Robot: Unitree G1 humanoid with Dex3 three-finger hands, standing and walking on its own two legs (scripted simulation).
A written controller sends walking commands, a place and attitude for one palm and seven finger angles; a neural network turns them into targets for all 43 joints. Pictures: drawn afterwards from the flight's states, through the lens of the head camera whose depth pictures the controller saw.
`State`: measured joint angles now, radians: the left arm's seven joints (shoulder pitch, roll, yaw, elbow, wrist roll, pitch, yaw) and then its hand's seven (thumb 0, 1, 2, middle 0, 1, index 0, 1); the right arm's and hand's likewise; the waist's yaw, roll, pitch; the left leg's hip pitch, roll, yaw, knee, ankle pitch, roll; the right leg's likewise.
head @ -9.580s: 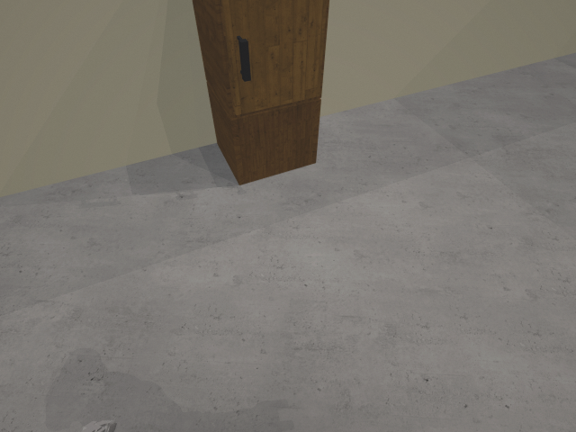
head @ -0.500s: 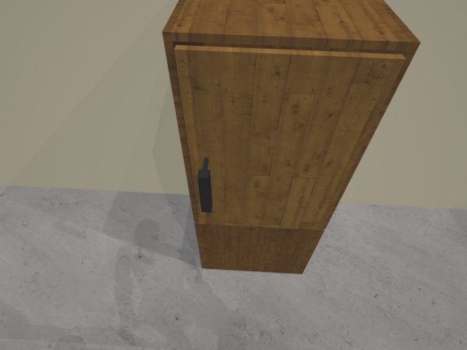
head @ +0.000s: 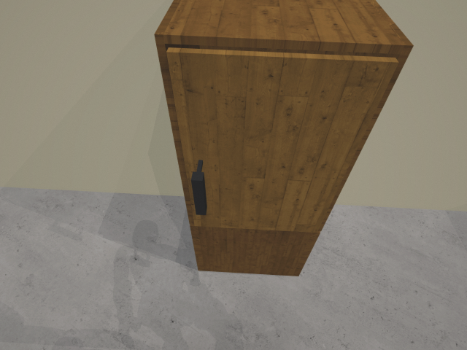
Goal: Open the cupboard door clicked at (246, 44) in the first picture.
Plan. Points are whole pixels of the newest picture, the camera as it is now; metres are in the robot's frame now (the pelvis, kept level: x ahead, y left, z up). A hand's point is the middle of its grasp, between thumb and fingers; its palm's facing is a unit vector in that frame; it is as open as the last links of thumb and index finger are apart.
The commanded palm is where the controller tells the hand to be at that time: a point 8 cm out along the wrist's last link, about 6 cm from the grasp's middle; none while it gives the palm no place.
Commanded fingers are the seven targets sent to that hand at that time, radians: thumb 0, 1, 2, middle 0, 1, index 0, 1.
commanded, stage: look again from close up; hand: left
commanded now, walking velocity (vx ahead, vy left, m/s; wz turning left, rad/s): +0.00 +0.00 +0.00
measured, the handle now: (200, 187) +0.51 +0.12 -0.10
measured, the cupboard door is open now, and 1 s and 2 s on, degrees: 0 0 0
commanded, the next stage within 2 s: shuffle to correct the standing spot in 0.56 s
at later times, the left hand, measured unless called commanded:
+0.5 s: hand out of the picture -0.02 +0.15 -0.18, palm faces +0.03 -0.99 -0.17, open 7.3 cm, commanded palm none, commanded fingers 0.00 0.90 0.90 -0.20 -0.30 -0.20 -0.30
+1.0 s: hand out of the picture -0.01 +0.14 -0.18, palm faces +0.02 -0.98 -0.19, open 7.3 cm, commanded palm none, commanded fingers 0.00 0.90 0.90 -0.20 -0.30 -0.20 -0.30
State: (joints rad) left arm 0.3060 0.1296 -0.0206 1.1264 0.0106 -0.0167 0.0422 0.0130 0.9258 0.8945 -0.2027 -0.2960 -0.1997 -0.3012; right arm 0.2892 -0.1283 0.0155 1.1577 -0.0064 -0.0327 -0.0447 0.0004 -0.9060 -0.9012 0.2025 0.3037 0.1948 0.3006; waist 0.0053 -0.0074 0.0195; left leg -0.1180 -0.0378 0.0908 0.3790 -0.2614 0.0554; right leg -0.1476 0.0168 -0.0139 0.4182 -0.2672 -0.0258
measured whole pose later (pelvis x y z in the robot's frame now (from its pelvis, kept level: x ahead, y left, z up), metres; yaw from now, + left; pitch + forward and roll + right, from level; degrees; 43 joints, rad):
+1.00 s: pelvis -0.01 -0.03 -0.01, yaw -1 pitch +1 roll +2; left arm 0.29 0.14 0.03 1.05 0.03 0.04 0.02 0.01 0.92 0.89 -0.20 -0.30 -0.20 -0.30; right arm 0.26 -0.12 -0.03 1.12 -0.02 -0.01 -0.07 0.00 -0.90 -0.90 0.20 0.30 0.20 0.30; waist 0.00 -0.03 0.06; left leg -0.20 -0.01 0.10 0.48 -0.29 0.02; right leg -0.30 0.02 -0.02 0.67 -0.39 -0.04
